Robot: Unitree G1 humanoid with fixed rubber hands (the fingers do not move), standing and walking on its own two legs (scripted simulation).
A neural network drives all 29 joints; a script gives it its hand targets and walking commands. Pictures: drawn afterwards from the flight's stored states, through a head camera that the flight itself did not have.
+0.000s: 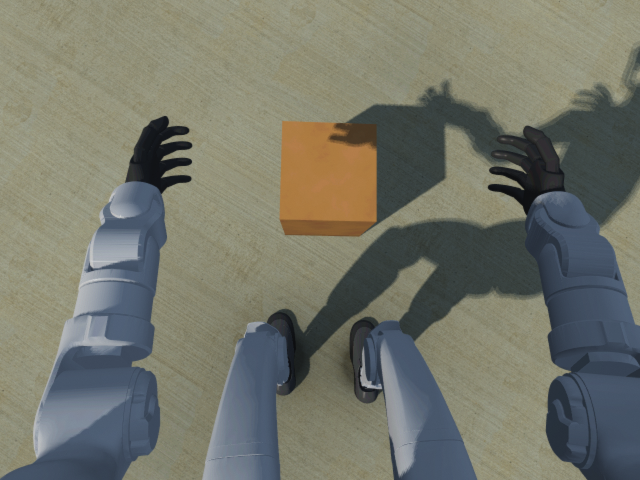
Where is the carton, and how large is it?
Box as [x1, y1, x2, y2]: [279, 121, 376, 236]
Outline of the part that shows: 282,121 279,219 285,234 358,236 376,221 376,124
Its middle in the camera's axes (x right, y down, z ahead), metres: +0.01 -0.13 +0.92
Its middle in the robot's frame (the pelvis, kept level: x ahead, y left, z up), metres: +0.55 -0.03 -0.55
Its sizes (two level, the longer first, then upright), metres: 0.210 0.200 0.250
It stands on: the floor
